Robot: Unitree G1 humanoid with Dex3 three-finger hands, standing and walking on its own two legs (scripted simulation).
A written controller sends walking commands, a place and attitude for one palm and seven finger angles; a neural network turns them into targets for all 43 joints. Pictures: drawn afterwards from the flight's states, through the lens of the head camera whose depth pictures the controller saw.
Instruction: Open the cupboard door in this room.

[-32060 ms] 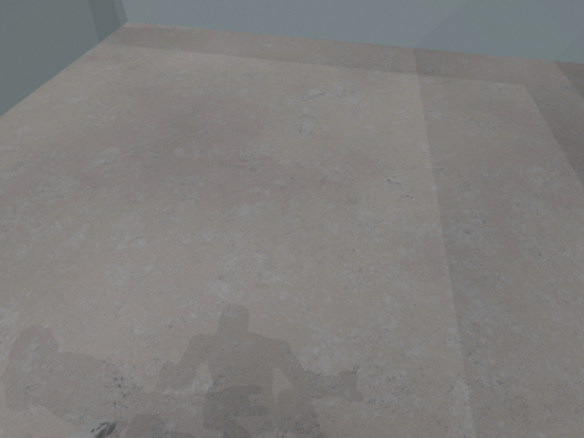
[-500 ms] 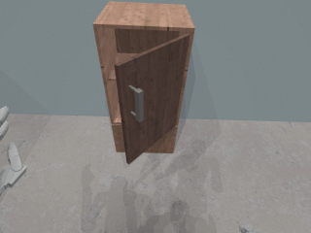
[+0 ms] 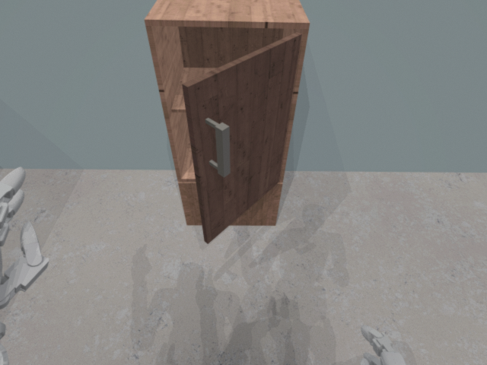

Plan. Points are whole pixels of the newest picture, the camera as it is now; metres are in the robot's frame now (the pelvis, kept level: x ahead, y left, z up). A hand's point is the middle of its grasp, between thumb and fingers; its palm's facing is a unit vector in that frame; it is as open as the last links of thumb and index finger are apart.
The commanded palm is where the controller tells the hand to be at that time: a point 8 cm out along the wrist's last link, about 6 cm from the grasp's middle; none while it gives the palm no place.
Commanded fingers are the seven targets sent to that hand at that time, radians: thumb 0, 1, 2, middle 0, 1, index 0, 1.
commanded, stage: let the arm hang, fingers relaxed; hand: left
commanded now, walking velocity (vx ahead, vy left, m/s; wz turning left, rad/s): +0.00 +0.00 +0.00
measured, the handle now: (217, 147) +0.60 +0.10 +0.01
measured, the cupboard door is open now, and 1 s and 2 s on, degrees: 47 47 47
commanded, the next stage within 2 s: look to check the result in 1.08 s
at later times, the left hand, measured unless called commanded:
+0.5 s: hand out of the picture -0.03 +0.19 -0.16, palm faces +0.08 -0.97 -0.23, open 7.1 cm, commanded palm none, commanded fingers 0.00 0.90 0.90 -0.20 -0.30 -0.20 -0.30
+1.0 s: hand out of the picture -0.02 +0.17 -0.17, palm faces +0.08 -0.98 -0.19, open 7.3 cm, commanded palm none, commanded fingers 0.00 0.90 0.90 -0.20 -0.30 -0.20 -0.30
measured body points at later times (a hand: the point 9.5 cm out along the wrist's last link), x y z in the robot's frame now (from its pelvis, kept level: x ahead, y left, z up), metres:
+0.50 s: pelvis -0.02 +0.00 +0.01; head +0.00 +0.00 +0.46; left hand -0.03 +0.24 -0.15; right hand -0.01 -0.23 -0.15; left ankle +0.00 +0.13 -0.73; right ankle +0.01 -0.11 -0.73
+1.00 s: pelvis -0.02 +0.00 +0.01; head -0.01 -0.01 +0.46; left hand -0.02 +0.22 -0.15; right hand -0.03 -0.20 -0.16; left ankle +0.00 +0.13 -0.73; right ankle +0.01 -0.11 -0.73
